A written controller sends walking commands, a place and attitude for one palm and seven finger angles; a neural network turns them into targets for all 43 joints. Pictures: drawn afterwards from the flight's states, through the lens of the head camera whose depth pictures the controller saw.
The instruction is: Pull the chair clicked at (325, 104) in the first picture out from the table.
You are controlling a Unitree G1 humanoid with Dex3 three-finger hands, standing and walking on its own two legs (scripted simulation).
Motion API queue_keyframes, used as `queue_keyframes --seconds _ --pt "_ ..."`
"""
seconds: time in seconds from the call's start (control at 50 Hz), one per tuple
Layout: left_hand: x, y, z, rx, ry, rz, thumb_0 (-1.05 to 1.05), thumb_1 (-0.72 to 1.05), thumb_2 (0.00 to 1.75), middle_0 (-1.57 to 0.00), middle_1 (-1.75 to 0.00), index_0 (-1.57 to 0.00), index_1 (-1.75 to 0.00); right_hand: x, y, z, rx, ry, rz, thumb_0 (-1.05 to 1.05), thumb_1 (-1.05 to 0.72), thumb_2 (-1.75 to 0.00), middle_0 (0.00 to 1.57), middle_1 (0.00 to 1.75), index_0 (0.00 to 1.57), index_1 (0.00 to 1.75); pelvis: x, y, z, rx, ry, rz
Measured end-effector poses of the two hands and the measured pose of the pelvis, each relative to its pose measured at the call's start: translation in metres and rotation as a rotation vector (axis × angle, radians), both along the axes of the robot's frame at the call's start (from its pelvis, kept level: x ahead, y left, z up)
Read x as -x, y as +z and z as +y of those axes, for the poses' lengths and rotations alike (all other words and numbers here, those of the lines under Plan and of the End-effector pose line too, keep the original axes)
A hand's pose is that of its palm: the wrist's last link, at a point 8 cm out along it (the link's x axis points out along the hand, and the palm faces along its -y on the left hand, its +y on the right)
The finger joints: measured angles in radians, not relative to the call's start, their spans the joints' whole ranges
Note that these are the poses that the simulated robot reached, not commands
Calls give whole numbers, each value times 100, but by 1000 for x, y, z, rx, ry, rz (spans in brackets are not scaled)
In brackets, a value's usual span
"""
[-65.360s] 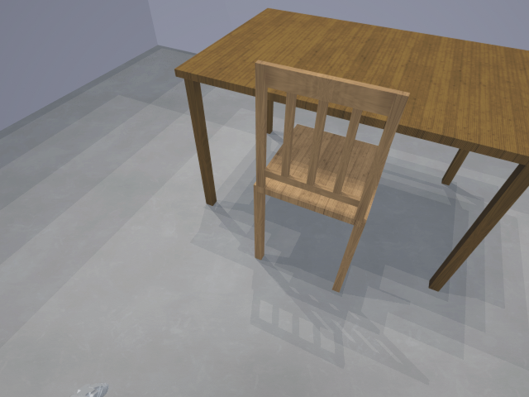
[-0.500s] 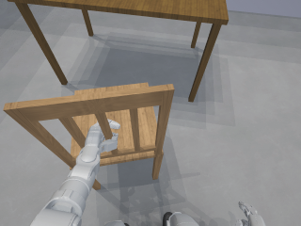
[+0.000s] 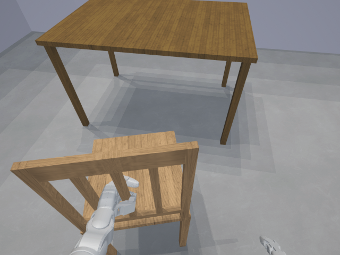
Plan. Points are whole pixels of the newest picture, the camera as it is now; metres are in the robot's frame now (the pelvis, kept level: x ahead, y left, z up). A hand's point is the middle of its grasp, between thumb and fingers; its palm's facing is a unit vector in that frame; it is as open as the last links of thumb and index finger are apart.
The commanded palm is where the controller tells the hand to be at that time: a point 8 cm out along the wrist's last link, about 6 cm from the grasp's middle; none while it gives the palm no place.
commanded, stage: stop walking, hand still on the chair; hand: left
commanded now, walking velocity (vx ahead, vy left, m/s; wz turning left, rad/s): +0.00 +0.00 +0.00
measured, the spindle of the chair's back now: (125, 196) +0.29 +0.14 -0.08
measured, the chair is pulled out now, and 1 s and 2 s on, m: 0.61 0.61 0.61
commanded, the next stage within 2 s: open the thumb and straighten the fingers in 0.32 s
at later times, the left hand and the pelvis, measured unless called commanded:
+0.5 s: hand (131, 202) +0.27 +0.12 -0.06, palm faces -0.01 -0.99 -0.14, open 5.6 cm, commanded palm +0.24 +0.18 -0.04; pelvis +0.01 +0.00 +0.00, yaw +1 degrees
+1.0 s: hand (126, 200) +0.27 +0.13 -0.06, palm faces -0.02 -0.99 -0.13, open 15.5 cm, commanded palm +0.25 +0.19 -0.04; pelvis +0.02 +0.00 -0.03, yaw +2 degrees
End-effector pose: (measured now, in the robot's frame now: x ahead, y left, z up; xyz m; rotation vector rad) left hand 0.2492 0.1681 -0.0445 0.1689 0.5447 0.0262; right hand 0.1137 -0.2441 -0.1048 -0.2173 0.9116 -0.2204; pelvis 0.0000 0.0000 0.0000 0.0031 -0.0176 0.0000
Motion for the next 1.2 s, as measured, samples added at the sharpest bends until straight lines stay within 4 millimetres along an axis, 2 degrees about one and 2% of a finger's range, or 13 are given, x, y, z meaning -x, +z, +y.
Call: queue_keyframes --seconds 0.12,0.22,0.42,0.52,0.62,0.72,0.8,0.9,1.1,1.2 --pt "0 0 0 2 -5 -1 7 67 78 -24 -117 -49 -144 -18 9 -1 12 9 -40 1 -90 -90 20 30 20 30 -4 1 1 0 -1 2" --pt "0 0 0 4 -4 0 7 67 78 -23 -118 -49 -144 -24 10 3 7 18 -46 1 -90 -90 20 30 20 30 -6 1 1 0 1 5" --pt "0 0 0 6 -2 2 7 67 78 -23 -118 -49 -144 -17 3 11 -17 17 -3 1 -90 -90 20 30 20 30 -8 2 2 0 0 7" --pt "-1 -1 2 38 8 -5 7 64 77 -24 -122 -49 -144 -11 1 8 -59 -3 -3 1 -90 -90 20 30 20 30 -8 -2 1 -3 17 49" --pt "-4 4 8 44 -12 -50 4 43 67 -31 -129 -49 -144 -12 0 1 -52 11 -43 1 -90 -90 20 30 20 30 -6 -10 2 0 18 87" --pt "-7 5 12 32 -24 -41 2 3 47 -34 -128 -48 -140 -20 -4 -2 -47 28 -80 1 -90 -90 20 30 20 30 -5 -17 4 -1 19 116" --pt "-8 5 15 30 -14 -25 1 -24 34 -36 -120 -43 -127 -30 -8 2 -53 44 -110 1 -90 -90 20 30 20 30 -7 -21 6 -2 24 133" --pt "-7 1 14 39 0 -7 0 -43 25 -31 -97 -34 -100 -43 -11 9 -61 72 -143 1 -90 -90 20 30 20 30 -11 -26 5 -3 31 150" --pt "-3 0 16 40 -5 -11 -1 -53 20 -11 -34 -12 -34 -62 -10 14 -53 107 -189 1 -90 -90 20 30 20 30 -18 -33 2 4 45 169" --pt "-2 0 16 42 -10 -12 -1 -54 20 -5 -14 -5 -14 -64 -10 11 -39 112 -190 1 -90 -90 20 30 20 30 -20 -35 2 7 50 176"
